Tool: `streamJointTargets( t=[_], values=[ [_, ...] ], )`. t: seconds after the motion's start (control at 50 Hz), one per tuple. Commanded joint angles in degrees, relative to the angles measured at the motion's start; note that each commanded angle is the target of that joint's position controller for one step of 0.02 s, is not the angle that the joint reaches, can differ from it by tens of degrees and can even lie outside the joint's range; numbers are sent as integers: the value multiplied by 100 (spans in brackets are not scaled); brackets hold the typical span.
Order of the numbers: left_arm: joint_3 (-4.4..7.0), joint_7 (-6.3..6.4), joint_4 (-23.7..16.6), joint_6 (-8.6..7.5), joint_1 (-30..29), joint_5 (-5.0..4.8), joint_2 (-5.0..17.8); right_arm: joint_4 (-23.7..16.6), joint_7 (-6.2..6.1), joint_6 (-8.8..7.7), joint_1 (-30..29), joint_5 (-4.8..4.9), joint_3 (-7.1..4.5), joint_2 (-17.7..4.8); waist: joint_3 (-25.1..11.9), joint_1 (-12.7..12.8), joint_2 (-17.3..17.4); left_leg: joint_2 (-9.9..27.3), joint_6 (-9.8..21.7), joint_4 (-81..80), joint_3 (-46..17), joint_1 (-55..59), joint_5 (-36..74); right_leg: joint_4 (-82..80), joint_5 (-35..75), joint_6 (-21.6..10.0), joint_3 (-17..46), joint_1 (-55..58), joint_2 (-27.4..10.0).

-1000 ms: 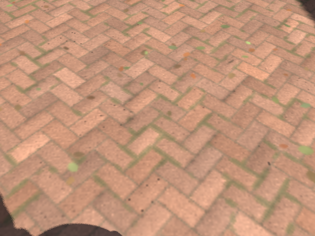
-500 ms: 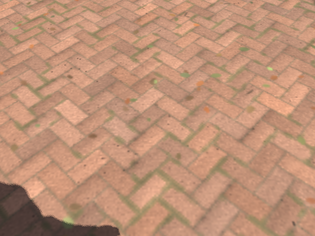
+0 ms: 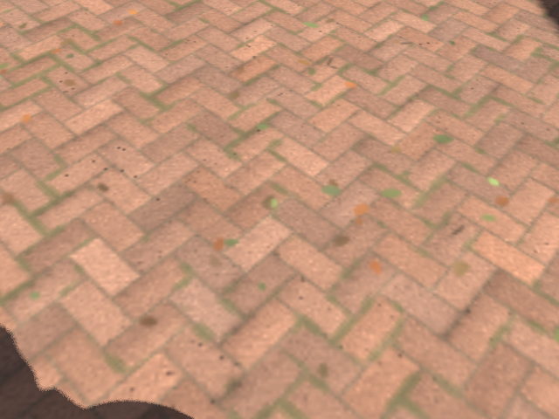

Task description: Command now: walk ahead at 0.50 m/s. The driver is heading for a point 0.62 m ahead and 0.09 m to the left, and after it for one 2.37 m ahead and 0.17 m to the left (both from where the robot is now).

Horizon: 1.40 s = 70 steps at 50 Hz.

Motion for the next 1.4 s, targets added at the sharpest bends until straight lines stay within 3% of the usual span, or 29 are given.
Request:
streamJointTargets(
  t=[0.02,0.12,0.24,0.28,0.32,0.34,0.36,0.38,0.4,0.42,0.46,0.5,0.56,0.66,0.76,0.82,0.86,0.88,0.9,0.92,0.94,0.96,0.98,1.0,1.02,1.06,1.16,1.28,1.4],
  values=[
    [25,-51,-232,91,75,21,166,-122,-19,-127,301,22,-73,-585,132,134,463,1528,627,-1239,-1250,93,1084,-350,546,160,-59,-595,-231],
    [-56,-76,-622,64,-1042,-61,87,10,-30,-107,770,18,-21,-539,295,-137,504,1353,509,-1264,-894,451,1696,-1858,1333,263,-324,-719,-138],
    [-72,-51,-927,-8,-1717,-78,177,235,-114,-60,1213,-59,-31,-605,392,-298,568,1659,544,-878,-842,1467,2587,-2774,1055,-5,-459,-683,88],
    [-32,-23,-894,-63,-1448,-82,246,239,-145,-46,1048,-82,-53,-677,269,-95,604,1700,446,-401,-725,1588,3666,-3034,621,-197,-540,-126,285],
    [84,59,-461,-147,-120,-52,409,229,-135,-15,855,-62,-70,-745,-396,488,501,1482,268,1117,-481,1367,4648,-3549,639,-446,-713,1525,651],
    [199,123,-172,-206,912,65,715,123,-118,-21,796,-11,-28,-647,-1010,851,281,1259,155,2459,-343,377,3501,-3584,575,-694,-80,3058,74],
    [373,157,-104,-204,1631,179,1370,-72,-40,-25,1305,235,86,-119,-1898,776,-941,356,-158,4786,57,-1650,388,-3916,-82,-1432,2599,4835,-1717],
    [351,95,-121,-106,1288,-22,1247,-8,-45,-17,1182,105,-49,-521,-1936,656,-647,26,-79,5627,-712,-2375,-1929,-4605,-84,-1581,3840,4629,-1969],
    [279,76,-218,-84,580,-135,999,-147,-41,3,687,38,-101,-600,-973,371,-282,420,-27,5718,-905,-2747,-1457,-4664,-368,-1398,2868,3795,-1736],
    [172,51,-288,-117,178,-140,600,-220,-11,-27,379,13,-76,-507,-438,258,-8,631,-30,5403,-892,-2680,-1026,-4918,-116,-1232,2226,2995,-1491],
    [50,85,-182,-193,3,-152,224,-203,31,80,381,-107,-71,-316,-26,-89,-128,906,-118,4741,-847,-2170,-678,-5233,478,-837,1315,2061,-969],
    [37,118,-58,-295,278,-118,238,-134,96,220,523,-130,-57,-168,-68,-175,-135,867,-207,4623,-808,-1965,-533,-5343,1007,-783,841,1885,-870],
    [71,134,42,-381,582,-107,446,-353,136,332,-41,-100,-75,-219,144,-159,-115,945,-296,4252,-832,-2534,21,-5591,1165,-721,346,1963,-828],
    [12,163,77,-403,885,-116,378,-732,187,314,-1057,-51,-17,-170,323,40,-105,877,-350,2886,-598,-2869,1002,-5646,1807,-519,-370,2338,-684],
    [12,270,253,-374,1400,-96,451,-1101,230,286,-1855,-79,60,-125,421,284,-112,728,-133,1843,-57,-2853,960,-5340,2903,-464,-823,3266,-911],
    [42,353,249,-296,1286,-74,591,-1095,205,251,-1560,-131,20,-184,235,67,-236,313,130,1546,296,-2293,294,-4314,5362,-358,-1148,3673,-965],
    [94,394,188,-212,1145,-82,748,-798,159,180,-523,-175,-84,-378,-363,-305,-381,-107,363,1263,396,-1208,158,-2687,6263,-251,-1255,3590,-904],
    [108,381,120,-184,1044,-150,795,-612,132,110,165,-248,-179,-577,-760,-660,-260,-71,549,662,164,-139,929,-1389,5285,-85,-1345,3021,-772],
    [68,342,-132,-206,1012,-207,607,-586,69,77,629,-280,-340,-1155,-1386,-779,421,1196,945,915,-1208,1315,2858,501,2122,144,-1411,1623,-372],
    [4,287,-440,-194,1441,-391,252,-764,46,155,389,-128,-465,-1668,-2312,-362,1509,2859,2213,907,-3837,2947,5647,2521,-2251,396,-736,-341,772],
    [62,275,-480,-172,928,-207,593,-831,0,278,412,63,-458,-1544,-2239,-499,270,2565,2056,719,-3197,2462,5543,2501,-1612,371,83,-556,363],
    [35,262,-629,-191,548,-230,473,-894,-35,312,-83,85,-381,-1265,-1442,-378,313,2353,1844,476,-2664,1671,4992,2186,-1180,371,119,-729,178],
    [47,273,-611,-177,475,-177,471,-927,-47,339,-399,97,-292,-929,-773,-159,8,1995,1499,183,-2281,843,4504,1624,-962,398,108,-608,13],
    [77,275,-663,-80,414,-54,518,-950,-77,354,-527,140,-246,-776,-489,-18,43,1705,1288,38,-2013,303,4230,1222,-870,449,141,-417,-67],
    [76,270,-653,58,577,19,459,-971,-88,358,-592,129,-211,-705,-468,118,130,1516,1175,-43,-1820,-94,4133,968,-808,509,121,-98,-68],
    [59,266,-709,240,682,6,345,-998,-58,306,-523,43,-246,-898,-622,220,198,1328,1112,-10,-1692,-304,4422,647,-673,598,60,69,33],
    [88,274,-1005,384,149,-23,507,-1128,-65,377,-324,24,-296,-1094,-799,77,511,1148,844,-55,-1889,-177,3397,-47,-163,713,106,-282,17],
    [70,305,-1192,460,-379,-82,556,-1140,-109,458,-36,-45,-249,-1021,-604,-172,669,1303,742,-177,-2287,258,2264,-890,-167,628,227,-366,19],
    [12,361,-1181,421,-284,-192,508,-1113,-120,509,-142,-107,-169,-995,-509,-175,751,1380,776,213,-2388,197,2920,-2077,-837,388,81,705,324]
  ],
)
Keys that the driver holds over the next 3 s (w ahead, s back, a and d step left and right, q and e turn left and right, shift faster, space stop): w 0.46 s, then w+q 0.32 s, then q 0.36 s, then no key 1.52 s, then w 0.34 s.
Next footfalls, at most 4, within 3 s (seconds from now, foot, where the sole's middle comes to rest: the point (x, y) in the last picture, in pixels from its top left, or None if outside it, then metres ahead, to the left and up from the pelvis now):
0.34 right None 0.35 -0.12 -0.78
0.88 left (254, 367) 0.62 0.07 -0.78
1.48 right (320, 338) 0.70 -0.10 -0.78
1.72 left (242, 379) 0.59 0.10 -0.78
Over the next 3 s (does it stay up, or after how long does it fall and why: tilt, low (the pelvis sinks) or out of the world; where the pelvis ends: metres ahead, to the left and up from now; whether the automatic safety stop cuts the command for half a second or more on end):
stays up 0.68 -0.01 -0.01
